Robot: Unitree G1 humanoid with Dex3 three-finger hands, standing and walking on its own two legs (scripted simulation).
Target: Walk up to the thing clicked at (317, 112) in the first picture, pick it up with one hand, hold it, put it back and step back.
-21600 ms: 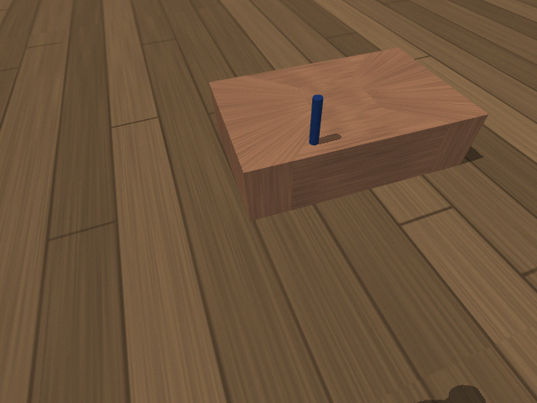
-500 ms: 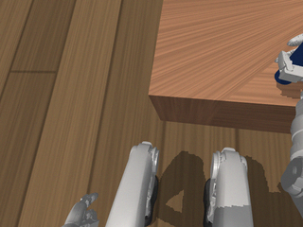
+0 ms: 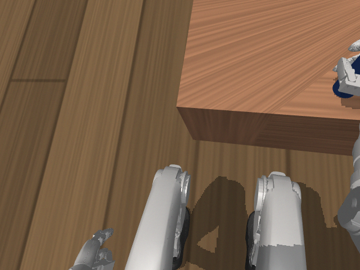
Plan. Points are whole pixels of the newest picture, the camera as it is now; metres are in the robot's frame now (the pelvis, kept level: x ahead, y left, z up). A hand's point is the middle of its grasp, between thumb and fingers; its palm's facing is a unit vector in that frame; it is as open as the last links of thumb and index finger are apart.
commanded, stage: lower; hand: right
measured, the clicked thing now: out of the picture +0.51 -0.28 +0.04
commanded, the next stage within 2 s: loosen in 0.14 s
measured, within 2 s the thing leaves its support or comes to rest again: neither
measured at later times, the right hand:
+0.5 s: hand (355, 68) +0.51 -0.27 -0.01, palm faces +0.23 +0.97 -0.01, open 6.1 cm
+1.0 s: hand (355, 69) +0.51 -0.27 -0.01, palm faces +0.24 +0.97 -0.02, open 12.0 cm
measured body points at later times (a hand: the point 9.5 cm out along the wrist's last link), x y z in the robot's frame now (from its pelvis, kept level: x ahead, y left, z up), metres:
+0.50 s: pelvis +0.00 +0.00 -0.01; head +0.21 -0.05 +0.38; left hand +0.09 +0.27 -0.13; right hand +0.49 -0.32 +0.00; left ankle +0.08 +0.13 -0.37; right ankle +0.08 -0.14 -0.37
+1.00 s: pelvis +0.00 +0.00 -0.01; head +0.22 -0.05 +0.38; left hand +0.10 +0.27 -0.13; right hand +0.49 -0.32 +0.00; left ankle +0.08 +0.13 -0.37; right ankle +0.08 -0.14 -0.37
